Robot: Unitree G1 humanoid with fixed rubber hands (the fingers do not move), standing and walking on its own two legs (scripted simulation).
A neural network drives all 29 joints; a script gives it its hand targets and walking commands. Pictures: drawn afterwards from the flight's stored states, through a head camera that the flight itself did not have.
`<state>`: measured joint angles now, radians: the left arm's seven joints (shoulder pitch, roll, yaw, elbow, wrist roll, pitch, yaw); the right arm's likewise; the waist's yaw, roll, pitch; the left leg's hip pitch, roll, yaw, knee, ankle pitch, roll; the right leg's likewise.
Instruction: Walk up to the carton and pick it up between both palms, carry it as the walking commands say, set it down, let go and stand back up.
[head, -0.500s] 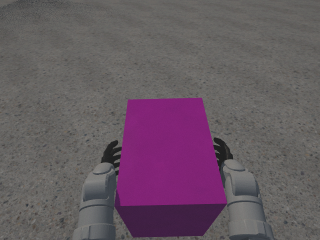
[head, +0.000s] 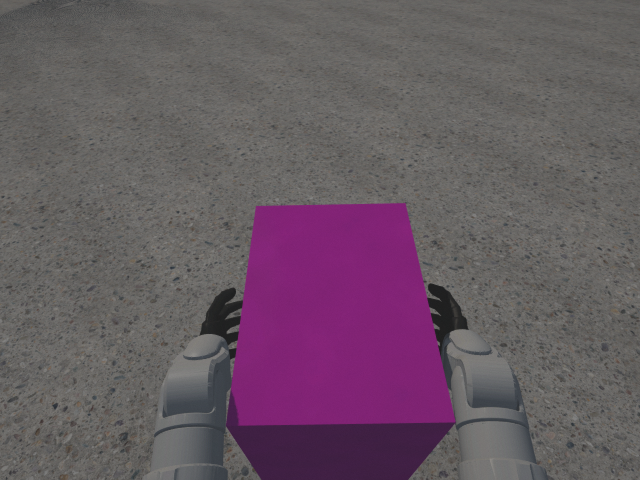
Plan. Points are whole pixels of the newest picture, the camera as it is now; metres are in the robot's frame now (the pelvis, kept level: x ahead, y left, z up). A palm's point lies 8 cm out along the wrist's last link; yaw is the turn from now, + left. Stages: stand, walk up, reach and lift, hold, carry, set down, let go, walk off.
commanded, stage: hold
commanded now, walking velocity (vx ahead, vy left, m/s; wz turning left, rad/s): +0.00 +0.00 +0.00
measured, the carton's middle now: (332, 347) +0.30 +0.00 -0.02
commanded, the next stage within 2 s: carry in 1.02 s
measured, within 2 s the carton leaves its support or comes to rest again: neither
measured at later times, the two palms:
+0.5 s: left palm (214, 348) +0.27 +0.15 +0.04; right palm (452, 345) +0.27 -0.15 +0.04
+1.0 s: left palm (213, 350) +0.27 +0.15 +0.04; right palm (451, 345) +0.27 -0.15 +0.03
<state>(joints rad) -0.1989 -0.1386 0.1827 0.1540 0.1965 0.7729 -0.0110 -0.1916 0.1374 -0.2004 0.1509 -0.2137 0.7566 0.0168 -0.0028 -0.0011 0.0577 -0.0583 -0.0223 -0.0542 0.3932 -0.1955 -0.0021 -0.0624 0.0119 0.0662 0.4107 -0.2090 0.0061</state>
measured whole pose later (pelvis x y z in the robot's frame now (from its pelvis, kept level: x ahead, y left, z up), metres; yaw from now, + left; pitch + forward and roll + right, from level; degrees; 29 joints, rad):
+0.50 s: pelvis -0.01 +0.00 +0.00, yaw +0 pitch -7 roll +0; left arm -0.22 -0.14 0.20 0.18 0.20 0.77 -0.01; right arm -0.21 0.14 -0.22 0.17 -0.21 0.75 0.01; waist 0.00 0.00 0.05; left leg -0.10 -0.03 -0.05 0.42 -0.19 0.00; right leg -0.10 0.01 0.07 0.44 -0.21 0.01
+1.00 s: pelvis +0.00 +0.00 +0.00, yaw +0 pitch -7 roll +0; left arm -0.18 -0.14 0.17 0.14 0.19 0.78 -0.01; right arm -0.18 0.14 -0.19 0.13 -0.20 0.76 0.01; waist 0.00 0.00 0.05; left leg -0.09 -0.03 -0.06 0.41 -0.19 0.00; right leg -0.09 0.01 0.06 0.42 -0.21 0.01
